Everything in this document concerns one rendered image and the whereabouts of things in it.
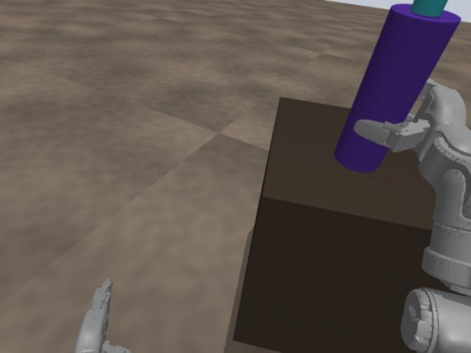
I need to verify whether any left robot hand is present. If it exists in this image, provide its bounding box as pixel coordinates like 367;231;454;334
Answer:
74;278;131;353

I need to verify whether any right robot hand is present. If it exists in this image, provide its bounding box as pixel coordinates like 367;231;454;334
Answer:
353;78;467;153

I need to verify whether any bottle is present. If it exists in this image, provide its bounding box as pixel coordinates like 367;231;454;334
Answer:
334;0;461;173

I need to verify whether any right robot arm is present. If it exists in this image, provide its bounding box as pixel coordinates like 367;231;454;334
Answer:
400;124;471;353

